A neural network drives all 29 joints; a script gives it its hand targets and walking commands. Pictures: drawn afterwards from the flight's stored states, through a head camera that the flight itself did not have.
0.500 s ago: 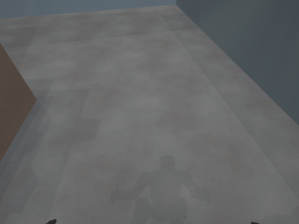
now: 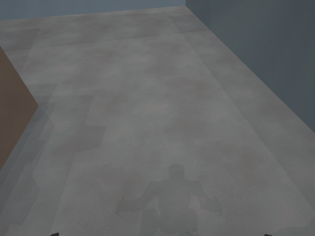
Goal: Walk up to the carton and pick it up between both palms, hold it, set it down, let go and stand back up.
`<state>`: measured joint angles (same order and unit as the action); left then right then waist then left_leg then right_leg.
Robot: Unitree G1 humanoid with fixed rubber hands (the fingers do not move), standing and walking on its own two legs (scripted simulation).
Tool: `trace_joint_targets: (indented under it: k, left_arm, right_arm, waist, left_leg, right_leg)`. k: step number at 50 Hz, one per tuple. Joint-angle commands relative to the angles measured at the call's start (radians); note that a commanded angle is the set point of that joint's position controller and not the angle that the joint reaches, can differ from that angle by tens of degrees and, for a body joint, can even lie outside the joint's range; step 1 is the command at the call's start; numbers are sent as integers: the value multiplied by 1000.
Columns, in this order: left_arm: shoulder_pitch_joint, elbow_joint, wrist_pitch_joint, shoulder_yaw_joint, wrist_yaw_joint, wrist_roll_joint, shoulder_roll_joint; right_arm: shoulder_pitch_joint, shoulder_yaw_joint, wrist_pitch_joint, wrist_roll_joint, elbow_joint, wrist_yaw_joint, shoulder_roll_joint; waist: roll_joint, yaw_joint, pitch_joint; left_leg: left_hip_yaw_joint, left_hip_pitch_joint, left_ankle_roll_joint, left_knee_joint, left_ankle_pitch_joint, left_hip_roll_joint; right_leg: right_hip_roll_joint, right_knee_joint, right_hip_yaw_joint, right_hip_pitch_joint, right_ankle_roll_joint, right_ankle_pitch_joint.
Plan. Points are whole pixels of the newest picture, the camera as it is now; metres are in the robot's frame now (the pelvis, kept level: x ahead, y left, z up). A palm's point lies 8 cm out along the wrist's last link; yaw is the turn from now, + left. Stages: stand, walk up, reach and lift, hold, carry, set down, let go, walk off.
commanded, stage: walk up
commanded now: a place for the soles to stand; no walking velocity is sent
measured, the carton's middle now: out of the picture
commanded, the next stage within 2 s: none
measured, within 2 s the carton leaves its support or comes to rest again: neither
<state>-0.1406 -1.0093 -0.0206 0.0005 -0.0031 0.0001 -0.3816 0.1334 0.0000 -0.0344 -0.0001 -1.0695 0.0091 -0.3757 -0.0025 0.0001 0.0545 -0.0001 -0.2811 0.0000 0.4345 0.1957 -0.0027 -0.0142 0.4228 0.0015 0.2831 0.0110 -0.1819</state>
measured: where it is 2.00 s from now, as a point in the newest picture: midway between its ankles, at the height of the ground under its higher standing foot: (106, 197)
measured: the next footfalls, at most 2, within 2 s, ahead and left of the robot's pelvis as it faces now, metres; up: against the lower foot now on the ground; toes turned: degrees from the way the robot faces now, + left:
left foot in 0.34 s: +0.06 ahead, +0.22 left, +0.00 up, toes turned +18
right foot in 0.78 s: +0.32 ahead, +0.11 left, +0.00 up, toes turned +29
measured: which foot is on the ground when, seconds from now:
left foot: down 0.00-0.06, up 0.08-0.32, down 0.34-0.80, up 0.82-1.00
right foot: down 0.00-0.36, up 0.38-0.76, down 0.78-1.00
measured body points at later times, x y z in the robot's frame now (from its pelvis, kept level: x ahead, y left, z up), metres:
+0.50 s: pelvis +0.07 +0.11 +0.00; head +0.05 +0.17 +0.44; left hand +0.08 +0.48 -0.13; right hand +0.22 -0.18 -0.08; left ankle +0.02 +0.21 -0.74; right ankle +0.07 -0.05 -0.66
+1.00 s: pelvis +0.26 +0.15 +0.01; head +0.27 +0.15 +0.45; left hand +0.14 +0.49 -0.08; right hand +0.53 -0.04 -0.10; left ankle +0.11 +0.28 -0.66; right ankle +0.29 +0.09 -0.74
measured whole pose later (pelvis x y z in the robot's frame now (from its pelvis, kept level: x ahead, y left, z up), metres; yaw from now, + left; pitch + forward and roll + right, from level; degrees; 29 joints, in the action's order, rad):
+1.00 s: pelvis +0.26 +0.15 +0.01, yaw +37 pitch -2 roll +2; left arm -0.21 -0.88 -0.08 0.07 -0.03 0.00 -0.44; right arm 0.25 0.03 -0.02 0.00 -0.78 0.09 -0.43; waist 0.02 0.00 -0.04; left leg 0.13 -0.38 -0.02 1.04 0.28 0.00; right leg -0.02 0.40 0.14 0.13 -0.06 -0.24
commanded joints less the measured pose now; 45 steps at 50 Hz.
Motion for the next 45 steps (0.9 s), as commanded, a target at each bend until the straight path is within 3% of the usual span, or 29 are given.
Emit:
trace_joint_targets:
  k: [1, 2, 3, 4, 6, 8, 12, 14, 15, 16, 17, 18, 19, 20, 21, 22, 24, 26, 28, 29, 34, 37, 38, 39, 40, 41, 42, 43, 45]
  left_arm:
    - [-18, 87, -44, 119, 3, 25, -324]
    - [-111, 79, -46, 144, 10, 27, -366]
    - [-90, 88, -49, 153, 23, 32, -401]
    - [-3, 125, -48, 150, 28, 37, -404]
    - [78, 164, -51, 146, 26, 43, -390]
    - [113, 178, -64, 138, 21, 51, -364]
    - [176, 183, -58, 150, -2, 64, -346]
    - [163, 172, -49, 151, -20, 67, -354]
    - [109, 158, -51, 151, -25, 53, -334]
    - [90, 155, -45, 141, -30, 48, -317]
    - [89, 159, -36, 126, -41, 54, -276]
    - [88, 173, -23, 110, -48, 54, -223]
    - [85, 209, -22, 98, -58, 37, -188]
    - [138, 218, -24, 103, -52, 39, -245]
    - [196, 222, -38, 100, -47, 34, -272]
    - [208, 215, -50, 95, -46, 30, -286]
    - [114, 198, -57, 92, -41, 16, -265]
    - [81, 184, -46, 94, -41, 21, -252]
    - [134, 217, -43, 99, -42, 21, -236]
    - [162, 226, -39, 94, -42, 28, -222]
    - [204, 253, -52, 82, -30, 29, -198]
    - [105, 244, -71, 88, -17, 20, -193]
    - [-3, 231, -77, 105, -13, 20, -206]
    - [-150, 194, -92, 124, -9, 21, -258]
    - [-251, 173, -91, 152, 1, 25, -330]
    - [-222, 177, -86, 159, 5, 34, -360]
    - [-78, 216, -88, 158, 2, 43, -358]
    - [3, 233, -84, 160, -4, 31, -350]
    - [4, 247, -91, 146, -18, 32, -287]
  right_arm:
    - [-24, 79, 17, -49, 150, 52, -263]
    - [-66, 75, 32, -52, 187, 80, -233]
    - [-67, 76, 44, -61, 206, 89, -190]
    - [-42, 83, 59, -71, 205, 95, -217]
    - [-16, 103, 68, -69, 215, 124, -262]
    - [12, 116, 71, -50, 219, 141, -263]
    - [63, 100, 76, -17, 233, 156, -215]
    - [126, 111, 74, -8, 224, 139, -224]
    - [120, 111, 57, -6, 233, 133, -213]
    - [193, 119, 45, -19, 201, 113, -220]
    - [314, 134, 35, -14, 158, 96, -252]
    - [366, 157, 33, -6, 161, 79, -321]
    - [296, 182, 30, -27, 201, 69, -454]
    - [246, 170, 27, -6, 247, 76, -460]
    - [227, 163, 30, -6, 252, 72, -431]
    - [205, 150, 25, -3, 242, 69, -385]
    - [160, 120, 10, 8, 257, 57, -318]
    - [154, 117, 0, 13, 286, 55, -296]
    - [179, 110, -1, 4, 306, 53, -269]
    - [210, 114, -3, 2, 307, 54, -287]
    - [235, 120, -8, -2, 338, 44, -283]
    - [172, 109, -11, -4, 374, 43, -265]
    - [139, 103, -13, 0, 388, 38, -260]
    - [108, 96, -16, 8, 392, 42, -225]
    - [134, 76, -16, 8, 418, 42, -149]
    - [189, 63, -11, 2, 404, 34, -128]
    - [249, 79, 6, -16, 350, 23, -215]
    - [251, 94, 10, -12, 314, 28, -285]
    - [183, 102, 10, -17, 307, 60, -274]
  waist:
    - [49, -58, 30]
    - [137, -93, 27]
    - [310, -90, -2]
    - [271, -42, -55]
    - [136, -3, -114]
    - [156, 16, -147]
    - [205, 45, -78]
    - [211, 57, -32]
    - [147, 36, -17]
    - [50, 78, 55]
    - [-83, 131, 77]
    - [-217, 145, 13]
    - [-397, 101, 0]
    - [-317, 85, -44]
    - [-254, 83, -134]
    - [-183, 62, -159]
    - [-198, 13, -116]
    - [-219, 12, -101]
    - [-163, 36, -104]
    - [-200, 53, -93]
    - [-190, 73, -13]
    - [-241, 24, 38]
    - [-212, -38, 96]
    - [-91, -129, 190]
    - [112, -157, 252]
    - [212, -118, 246]
    - [123, -64, 142]
    - [39, -28, 54]
    - [17, -26, -117]
  left_leg:
    - [177, -258, -72, 5, 117, -47]
    - [86, -441, -49, 101, 275, -29]
    - [30, -507, -28, 378, 286, -43]
    - [50, -482, 0, 517, 308, -112]
    - [59, -354, 23, 540, 261, -146]
    - [62, -307, 26, 531, 180, -160]
    - [-43, -161, 12, 353, 90, -128]
    - [-96, 1, -10, 240, 91, -95]
    - [-95, -31, -5, 122, 69, -59]
    - [-134, 66, -13, 16, -23, -13]
    - [-94, 226, -54, -23, 26, 39]
    - [222, 351, -119, -117, 197, -95]
    - [685, 374, -176, -225, 255, -255]
    - [817, 278, -256, -299, 324, -307]
    - [806, 200, -278, -311, 326, -304]
    - [676, 228, -224, -259, 200, -236]
    - [432, 242, -166, -152, -192, -172]
    - [366, 212, -161, -132, -352, -120]
    - [372, 241, -184, -127, -391, -116]
    - [381, 288, -182, -116, -388, -114]
    - [428, 354, -172, -72, -456, -132]
    - [377, 297, -135, 42, -510, -74]
    - [365, 251, -110, 150, -528, -64]
    - [311, 58, -62, 339, -405, -21]
    - [212, -185, -40, 516, -23, 79]
    - [124, -319, -37, 613, 339, 106]
    - [134, -370, -29, 709, 341, -4]
    - [135, -322, -37, 717, 235, -63]
    - [121, -285, -34, 699, 112, -78]
  right_leg:
    - [-109, -4, -37, -403, -93, -244]
    - [-245, -101, -156, -511, -156, -400]
    - [-445, -251, -313, -459, -234, -460]
    - [-520, -297, -305, -303, -256, -472]
    - [-481, -302, -220, -123, -246, -453]
    - [-410, -305, -114, -42, -207, -461]
    - [-280, -218, 125, -113, -145, -264]
    - [-254, -130, 164, -87, -113, -282]
    - [-218, -3, 216, -168, -101, -202]
    - [-185, 190, 261, -182, -93, -126]
    - [-136, 452, 263, -65, -95, -110]
    - [-88, 650, 210, 218, -67, -375]
    - [15, 773, 124, 470, -14, -476]
    - [5, 748, -13, 451, -17, -422]
    - [-24, 746, -49, 473, -26, -365]
    - [-49, 719, -76, 439, -33, -283]
    - [-79, 611, -43, 344, -24, -176]
    - [-47, 548, 1, 274, -7, -153]
    - [-18, 469, 15, 268, 1, -154]
    - [-1, 425, 26, 299, 0, -171]
    - [48, 251, 38, 283, -25, -124]
    - [54, 79, 24, 69, -32, -94]
    - [14, -75, -40, -104, -53, -25]
    - [-69, -118, -108, -417, -79, 147]
    - [-245, -80, -240, -688, -83, 143]
    - [-418, -97, -437, -730, -114, 80]
    - [-502, -179, -524, -549, -146, -252]
    - [-479, -224, -463, -379, -145, -451]
    - [-314, -262, -286, -193, -92, -365]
